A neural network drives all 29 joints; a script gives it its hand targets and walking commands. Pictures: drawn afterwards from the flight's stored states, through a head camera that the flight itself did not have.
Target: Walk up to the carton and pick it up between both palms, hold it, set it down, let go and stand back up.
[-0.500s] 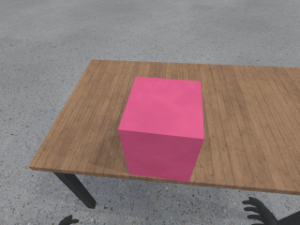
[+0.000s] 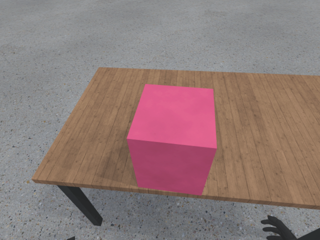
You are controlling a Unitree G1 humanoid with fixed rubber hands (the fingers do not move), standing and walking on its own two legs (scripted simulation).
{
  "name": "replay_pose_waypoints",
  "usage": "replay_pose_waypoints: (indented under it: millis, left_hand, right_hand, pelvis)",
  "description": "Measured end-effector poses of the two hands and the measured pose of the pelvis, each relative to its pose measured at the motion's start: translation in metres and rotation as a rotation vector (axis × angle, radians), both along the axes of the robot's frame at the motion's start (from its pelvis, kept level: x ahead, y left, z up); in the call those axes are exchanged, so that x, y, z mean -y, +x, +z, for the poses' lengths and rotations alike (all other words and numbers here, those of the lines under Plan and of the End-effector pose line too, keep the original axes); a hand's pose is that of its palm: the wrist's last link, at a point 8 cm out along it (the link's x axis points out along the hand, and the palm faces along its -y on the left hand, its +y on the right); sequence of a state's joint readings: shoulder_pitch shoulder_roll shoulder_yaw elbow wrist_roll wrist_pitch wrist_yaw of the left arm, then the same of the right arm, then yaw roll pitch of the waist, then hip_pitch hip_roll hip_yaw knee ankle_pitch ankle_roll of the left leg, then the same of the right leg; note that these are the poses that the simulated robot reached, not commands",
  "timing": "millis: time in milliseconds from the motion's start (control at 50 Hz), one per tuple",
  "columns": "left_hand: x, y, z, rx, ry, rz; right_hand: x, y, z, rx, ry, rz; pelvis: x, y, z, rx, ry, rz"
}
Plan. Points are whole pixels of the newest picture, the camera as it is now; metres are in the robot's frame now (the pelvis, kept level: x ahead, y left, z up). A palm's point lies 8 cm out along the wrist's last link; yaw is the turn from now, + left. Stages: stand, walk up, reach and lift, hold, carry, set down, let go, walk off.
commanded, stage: stand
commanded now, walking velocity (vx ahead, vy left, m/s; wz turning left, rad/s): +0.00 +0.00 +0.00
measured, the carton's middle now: (173, 140) +0.42 -0.03 +0.01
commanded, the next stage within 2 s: walk up in 1.34 s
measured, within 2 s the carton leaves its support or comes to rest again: neither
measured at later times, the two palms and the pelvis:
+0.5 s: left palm out of the picture +0.09 +0.28 -0.10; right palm out of the picture +0.12 -0.30 -0.08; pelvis -0.01 +0.00 +0.00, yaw +0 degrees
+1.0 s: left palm out of the picture +0.06 +0.28 -0.10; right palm out of the picture +0.09 -0.30 -0.08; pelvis -0.02 +0.00 +0.00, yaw +0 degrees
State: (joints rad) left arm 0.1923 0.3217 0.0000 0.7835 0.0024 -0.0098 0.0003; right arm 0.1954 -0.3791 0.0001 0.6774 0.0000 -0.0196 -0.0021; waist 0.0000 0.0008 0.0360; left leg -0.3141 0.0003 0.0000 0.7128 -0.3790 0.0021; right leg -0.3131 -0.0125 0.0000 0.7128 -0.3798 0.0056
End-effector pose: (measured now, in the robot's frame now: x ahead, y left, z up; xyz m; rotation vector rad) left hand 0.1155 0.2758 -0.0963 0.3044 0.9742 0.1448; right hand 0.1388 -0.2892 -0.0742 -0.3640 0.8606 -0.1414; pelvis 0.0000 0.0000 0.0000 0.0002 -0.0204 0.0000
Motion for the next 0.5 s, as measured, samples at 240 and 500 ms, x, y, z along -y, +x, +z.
replay_pose_waypoints:
  millis: [240, 500]
  left_hand:
    - [-0.002, -0.011, -0.003, -0.021, 0.003, 0.01]
    - [-0.005, -0.025, -0.007, -0.056, 0.005, 0.023]
  right_hand:
    - [0.002, -0.008, -0.002, -0.012, -0.001, -0.008]
    - [0.006, -0.022, -0.007, -0.045, -0.008, -0.022]
  pelvis:
    - [0.0, -0.004, 0.0, 0.006, 0.0, 0.0]
    - [0.0, -0.009, 0.0, 0.013, 0.0, 0.0]
